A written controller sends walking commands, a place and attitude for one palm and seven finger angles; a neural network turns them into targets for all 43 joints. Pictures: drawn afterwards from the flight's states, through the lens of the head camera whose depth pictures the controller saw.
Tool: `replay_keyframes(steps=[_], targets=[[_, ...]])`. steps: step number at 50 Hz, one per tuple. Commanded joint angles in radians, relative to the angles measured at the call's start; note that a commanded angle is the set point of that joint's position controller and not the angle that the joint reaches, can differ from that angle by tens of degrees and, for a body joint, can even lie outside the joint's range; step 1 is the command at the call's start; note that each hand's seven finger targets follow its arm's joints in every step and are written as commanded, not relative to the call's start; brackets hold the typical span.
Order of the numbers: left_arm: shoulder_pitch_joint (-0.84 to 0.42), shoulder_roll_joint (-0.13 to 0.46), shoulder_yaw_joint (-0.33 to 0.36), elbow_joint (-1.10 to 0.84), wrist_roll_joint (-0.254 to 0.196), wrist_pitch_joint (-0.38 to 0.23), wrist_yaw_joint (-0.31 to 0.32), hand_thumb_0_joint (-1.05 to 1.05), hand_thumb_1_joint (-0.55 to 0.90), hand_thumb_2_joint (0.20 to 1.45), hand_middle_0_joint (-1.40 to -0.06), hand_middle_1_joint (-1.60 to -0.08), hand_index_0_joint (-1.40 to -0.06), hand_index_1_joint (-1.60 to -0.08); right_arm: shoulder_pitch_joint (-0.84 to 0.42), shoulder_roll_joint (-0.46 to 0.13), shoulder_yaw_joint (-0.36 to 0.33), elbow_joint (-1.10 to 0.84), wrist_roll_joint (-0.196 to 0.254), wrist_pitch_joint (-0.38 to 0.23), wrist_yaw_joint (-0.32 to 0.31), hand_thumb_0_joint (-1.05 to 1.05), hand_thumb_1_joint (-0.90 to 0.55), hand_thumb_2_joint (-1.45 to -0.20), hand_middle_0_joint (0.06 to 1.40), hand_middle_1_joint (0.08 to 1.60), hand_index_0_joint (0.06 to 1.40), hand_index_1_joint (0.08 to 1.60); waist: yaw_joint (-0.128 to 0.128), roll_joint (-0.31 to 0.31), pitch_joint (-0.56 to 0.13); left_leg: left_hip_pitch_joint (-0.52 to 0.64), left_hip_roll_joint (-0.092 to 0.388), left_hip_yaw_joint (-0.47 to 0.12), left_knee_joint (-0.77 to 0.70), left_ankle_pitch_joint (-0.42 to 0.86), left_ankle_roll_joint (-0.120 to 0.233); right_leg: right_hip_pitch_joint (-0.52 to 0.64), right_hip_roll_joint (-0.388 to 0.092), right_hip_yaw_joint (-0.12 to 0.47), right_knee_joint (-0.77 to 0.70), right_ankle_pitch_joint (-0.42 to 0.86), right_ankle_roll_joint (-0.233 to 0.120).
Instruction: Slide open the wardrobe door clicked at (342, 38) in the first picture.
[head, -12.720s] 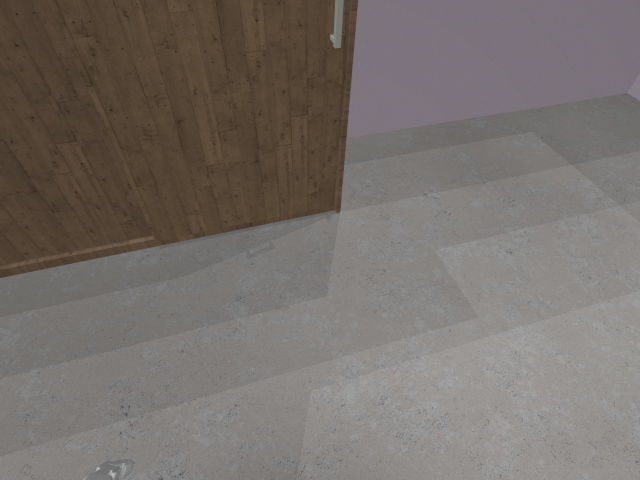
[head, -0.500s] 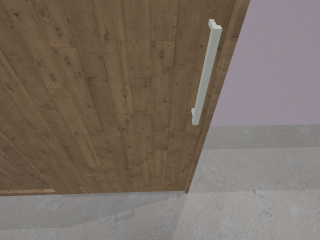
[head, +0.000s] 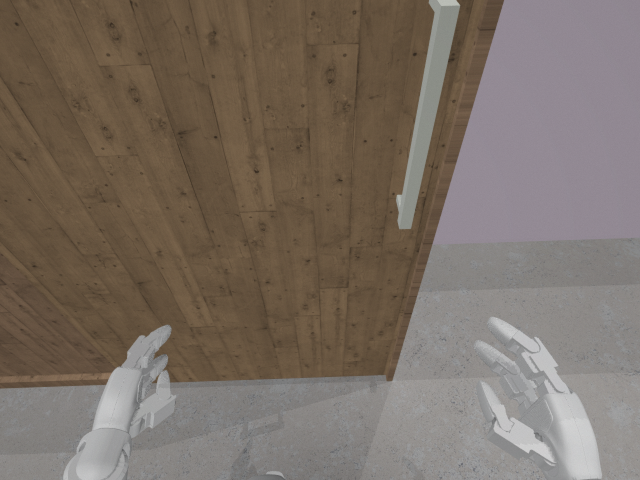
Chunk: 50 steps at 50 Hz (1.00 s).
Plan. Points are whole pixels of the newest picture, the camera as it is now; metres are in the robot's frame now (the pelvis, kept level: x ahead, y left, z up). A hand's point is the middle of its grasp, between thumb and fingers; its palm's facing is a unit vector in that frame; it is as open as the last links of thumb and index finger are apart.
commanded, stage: raise the hand with hooked fingers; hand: right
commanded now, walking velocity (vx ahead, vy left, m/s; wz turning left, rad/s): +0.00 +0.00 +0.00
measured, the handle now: (417, 130) +0.51 -0.08 +0.19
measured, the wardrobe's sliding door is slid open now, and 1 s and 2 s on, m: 0.00 0.00 0.00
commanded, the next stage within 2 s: move the hooked fingers beside the handle in 1.74 s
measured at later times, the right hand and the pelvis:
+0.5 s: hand (592, 383) +0.23 -0.24 +0.10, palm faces -0.06 +1.00 -0.06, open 11.2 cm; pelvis +0.01 -0.01 +0.01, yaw -2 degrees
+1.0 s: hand out of the picture +0.26 -0.30 +0.17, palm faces +0.00 +1.00 -0.09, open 13.8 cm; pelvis +0.02 -0.02 +0.03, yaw -3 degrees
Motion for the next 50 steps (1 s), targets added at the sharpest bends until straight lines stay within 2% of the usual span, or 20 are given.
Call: replay_keyframes(steps=[1, 3, 4, 5, 6, 9, 10, 13, 15, 18, 19, 23, 24, 26, 29, 30, 36, 44, 47, 50], targets=[[-0.025, 0.078, 0.017, -0.214, -0.012, 0.001, 0.016, 0.000, 0.900, 0.900, -0.200, -0.300, -0.200, -0.300, 0.131, -0.179, -0.201, -0.331, 0.099, -0.009, 0.004, 0.000, -0.457, -0.710, 0.232, 0.585, 0.232, 0.585, -0.093, -0.126, -0.136, 0.206, -0.015, -0.068, -0.112, 0.091, 0.019, -0.114, 0.045, 0.036, -0.083, 0.243, 0.011], [0.018, 0.068, 0.011, -0.206, -0.006, -0.002, 0.027, 0.000, 0.900, 0.900, -0.200, -0.300, -0.200, -0.300, 0.038, -0.175, -0.176, -0.479, 0.088, -0.031, -0.032, 0.000, -0.410, -0.690, 0.235, 0.615, 0.235, 0.615, -0.053, -0.167, -0.178, 0.191, -0.032, -0.046, -0.078, 0.222, 0.013, -0.066, 0.030, 0.057, -0.060, 0.324, 0.007], [0.040, 0.076, -0.001, -0.197, 0.007, -0.006, 0.032, 0.000, 0.900, 0.900, -0.200, -0.300, -0.200, -0.300, -0.048, -0.182, -0.141, -0.548, 0.082, -0.050, -0.033, 0.000, -0.387, -0.680, 0.237, 0.630, 0.237, 0.630, -0.020, -0.166, -0.165, 0.165, -0.043, -0.038, -0.054, 0.270, 0.015, -0.056, 0.024, 0.078, -0.042, 0.357, 0.003], [0.047, 0.074, -0.001, -0.180, 0.002, -0.011, 0.035, 0.000, 0.900, 0.900, -0.200, -0.300, -0.200, -0.300, -0.061, -0.184, -0.127, -0.558, 0.070, -0.062, -0.031, 0.000, -0.363, -0.670, 0.238, 0.645, 0.238, 0.645, -0.007, -0.181, -0.168, 0.138, -0.046, -0.036, -0.060, 0.261, 0.013, -0.039, 0.017, 0.085, -0.035, 0.356, 0.001], [0.050, 0.076, -0.008, -0.164, -0.001, -0.022, 0.037, 0.000, 0.900, 0.900, -0.200, -0.300, -0.200, -0.300, -0.058, -0.151, -0.082, -0.537, 0.067, -0.067, -0.019, 0.000, -0.340, -0.660, 0.240, 0.660, 0.240, 0.660, 0.015, -0.194, -0.147, 0.109, -0.046, -0.029, -0.066, 0.236, 0.010, -0.034, 0.015, 0.089, -0.026, 0.334, -0.001], [0.050, 0.105, -0.029, -0.120, -0.013, -0.042, 0.058, 0.000, 0.900, 0.900, -0.200, -0.300, -0.200, -0.300, -0.158, -0.178, -0.067, -0.421, 0.079, -0.028, 0.043, 0.000, -0.270, -0.630, 0.245, 0.705, 0.245, 0.705, 0.052, -0.122, -0.061, 0.072, -0.053, -0.036, -0.112, 0.106, 0.008, -0.078, 0.009, 0.113, -0.027, 0.218, -0.004], [0.050, 0.113, -0.028, -0.115, -0.020, -0.046, 0.064, 0.000, 0.900, 0.900, -0.200, -0.300, -0.200, -0.300, -0.168, -0.213, -0.090, -0.400, 0.076, -0.002, 0.064, 0.000, -0.247, -0.620, 0.247, 0.720, 0.247, 0.720, 0.047, -0.112, -0.090, 0.094, -0.045, -0.045, -0.133, 0.066, 0.003, -0.078, 0.010, 0.112, -0.039, 0.192, -0.006], [0.018, 0.114, -0.034, -0.128, -0.029, -0.055, 0.074, 0.000, 0.900, 0.900, -0.200, -0.300, -0.200, -0.300, -0.099, -0.272, -0.168, -0.350, 0.086, 0.112, 0.102, 0.000, -0.177, -0.590, 0.252, 0.765, 0.252, 0.765, -0.007, -0.094, -0.168, 0.182, -0.034, -0.029, -0.153, 0.077, 0.003, -0.051, 0.010, 0.118, -0.089, 0.218, -0.008], [-0.003, 0.101, -0.050, -0.138, -0.028, -0.055, 0.073, 0.000, 0.900, 0.900, -0.200, -0.300, -0.200, -0.300, -0.088, -0.297, -0.218, -0.374, 0.113, 0.172, 0.109, 0.000, -0.130, -0.570, 0.255, 0.795, 0.255, 0.795, -0.042, -0.151, -0.204, 0.250, -0.033, -0.008, -0.146, 0.169, 0.009, -0.009, 0.012, 0.115, -0.121, 0.298, -0.003], [-0.018, 0.086, -0.057, -0.139, -0.023, -0.062, 0.072, 0.000, 0.900, 0.900, -0.200, -0.300, -0.200, -0.300, -0.052, -0.295, -0.281, -0.367, 0.152, 0.217, 0.074, 0.000, -0.060, -0.540, 0.260, 0.840, 0.260, 0.840, -0.065, -0.039, -0.193, 0.299, -0.036, 0.017, -0.156, 0.228, 0.000, -0.015, 0.009, 0.124, -0.158, 0.353, 0.003], [-0.025, 0.086, -0.060, -0.138, -0.019, -0.066, 0.069, 0.000, 0.900, 0.900, -0.200, -0.300, -0.200, -0.300, -0.041, -0.305, -0.305, -0.352, 0.160, 0.225, 0.068, 0.000, -0.037, -0.530, 0.262, 0.855, 0.262, 0.855, -0.082, -0.046, -0.164, 0.312, -0.042, 0.022, -0.156, 0.238, 0.008, -0.022, 0.010, 0.127, -0.169, 0.370, 0.008], [-0.002, 0.095, -0.061, -0.129, -0.025, -0.081, 0.065, 0.000, 0.900, 0.900, -0.200, -0.300, -0.200, -0.300, -0.073, -0.277, -0.272, -0.356, 0.158, 0.232, 0.062, 0.000, 0.057, -0.490, 0.268, 0.915, 0.268, 0.915, -0.060, -0.054, -0.112, 0.278, -0.040, 0.030, -0.187, 0.205, 0.000, 0.008, 0.005, 0.116, -0.208, 0.335, 0.011], [0.000, 0.099, -0.061, -0.131, -0.023, -0.086, 0.066, 0.000, 0.900, 0.900, -0.200, -0.300, -0.200, -0.300, -0.089, -0.284, -0.275, -0.360, 0.159, 0.237, 0.068, 0.000, 0.080, -0.480, 0.270, 0.930, 0.270, 0.930, -0.063, -0.047, -0.105, 0.296, -0.042, 0.026, -0.192, 0.225, 0.004, 0.017, 0.005, 0.117, -0.212, 0.357, 0.010], [0.015, 0.105, -0.061, -0.132, -0.025, -0.096, 0.066, 0.000, 0.900, 0.900, -0.200, -0.300, -0.200, -0.300, -0.124, -0.307, -0.269, -0.414, 0.144, 0.241, 0.075, 0.000, 0.127, -0.460, 0.273, 0.960, 0.273, 0.960, -0.059, -0.099, -0.155, 0.308, -0.040, 0.027, -0.200, 0.237, 0.002, 0.068, 0.004, 0.116, -0.228, 0.377, 0.008], [0.020, 0.114, -0.060, -0.116, -0.025, -0.105, 0.075, 0.000, 0.900, 0.900, -0.200, -0.300, -0.200, -0.300, -0.172, -0.346, -0.304, -0.403, 0.144, 0.259, 0.074, 0.000, 0.197, -0.430, 0.278, 1.005, 0.278, 1.005, -0.062, -0.099, -0.119, 0.317, -0.044, 0.031, -0.221, 0.247, 0.005, 0.094, 0.000, 0.121, -0.249, 0.393, 0.009], [0.021, 0.112, -0.061, -0.109, -0.029, -0.104, 0.078, 0.000, 0.900, 0.900, -0.200, -0.300, -0.200, -0.300, -0.213, -0.349, -0.302, -0.420, 0.147, 0.261, 0.076, 0.000, 0.220, -0.420, 0.280, 1.020, 0.280, 1.020, -0.054, -0.121, -0.122, 0.325, -0.043, 0.032, -0.231, 0.256, 0.004, 0.118, 0.000, 0.120, -0.259, 0.401, 0.010], [0.010, 0.114, -0.071, -0.091, -0.032, -0.104, 0.093, 0.000, 0.900, 0.900, -0.200, -0.300, -0.200, -0.300, -0.341, -0.402, -0.341, -0.383, 0.147, 0.307, 0.082, 0.000, 0.360, -0.360, 0.290, 1.110, 0.290, 1.110, -0.061, -0.183, -0.080, 0.359, -0.045, 0.035, -0.285, 0.247, 0.009, 0.181, -0.001, 0.129, -0.321, 0.398, 0.015], [-0.001, 0.116, -0.090, -0.088, -0.034, -0.080, 0.096, 0.000, 0.900, 0.900, -0.200, -0.300, -0.200, -0.300, -0.491, -0.471, -0.381, -0.254, 0.145, 0.410, 0.137, 0.000, 0.500, -0.300, 0.300, 1.200, 0.300, 1.200, -0.068, -0.142, -0.025, 0.396, -0.051, 0.023, -0.352, 0.250, 0.013, 0.215, 0.003, 0.130, -0.372, 0.379, 0.006], [-0.012, 0.114, -0.096, -0.093, -0.036, -0.071, 0.097, 0.000, 0.900, 0.900, -0.200, -0.300, -0.200, -0.300, -0.574, -0.497, -0.396, -0.252, 0.148, 0.431, 0.155, 0.000, 0.500, -0.300, 0.300, 1.200, 0.300, 1.200, -0.064, -0.131, -0.061, 0.417, -0.049, 0.024, -0.361, 0.264, 0.011, 0.240, 0.004, 0.134, -0.385, 0.386, 0.004], [-0.017, 0.108, -0.104, -0.096, -0.037, -0.063, 0.095, 0.000, 0.900, 0.900, -0.200, -0.300, -0.200, -0.300, -0.649, -0.533, -0.407, -0.280, 0.142, 0.443, 0.165, 0.000, 0.500, -0.300, 0.300, 1.200, 0.300, 1.200, -0.069, -0.173, -0.099, 0.444, -0.050, 0.022, -0.371, 0.302, 0.015, 0.283, 0.006, 0.134, -0.395, 0.435, 0.006]])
